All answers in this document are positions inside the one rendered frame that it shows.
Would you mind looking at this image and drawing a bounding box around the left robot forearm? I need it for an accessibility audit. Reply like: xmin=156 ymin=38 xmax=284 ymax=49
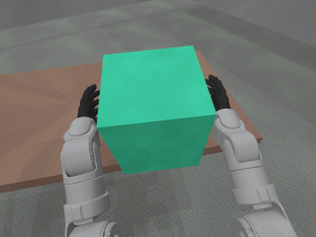
xmin=60 ymin=117 xmax=111 ymax=237

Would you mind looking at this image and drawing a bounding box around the right robot hand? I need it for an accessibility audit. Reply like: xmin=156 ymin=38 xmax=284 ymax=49
xmin=204 ymin=74 xmax=231 ymax=112

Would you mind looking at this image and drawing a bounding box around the carton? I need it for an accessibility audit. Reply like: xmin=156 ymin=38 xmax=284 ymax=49
xmin=96 ymin=45 xmax=217 ymax=174

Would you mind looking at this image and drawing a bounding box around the table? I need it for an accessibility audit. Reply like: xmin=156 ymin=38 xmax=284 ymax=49
xmin=0 ymin=50 xmax=263 ymax=194

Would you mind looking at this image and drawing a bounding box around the left robot upper arm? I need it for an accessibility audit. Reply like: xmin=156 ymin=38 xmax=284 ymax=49
xmin=69 ymin=220 xmax=122 ymax=237

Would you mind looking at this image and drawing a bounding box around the right robot forearm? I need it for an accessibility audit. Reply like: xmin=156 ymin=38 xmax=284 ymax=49
xmin=212 ymin=109 xmax=297 ymax=237

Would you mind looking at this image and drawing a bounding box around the left robot hand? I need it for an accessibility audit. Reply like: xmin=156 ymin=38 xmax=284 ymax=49
xmin=77 ymin=84 xmax=101 ymax=124

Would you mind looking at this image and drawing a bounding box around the right robot upper arm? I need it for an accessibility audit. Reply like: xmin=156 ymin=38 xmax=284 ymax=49
xmin=235 ymin=209 xmax=296 ymax=237

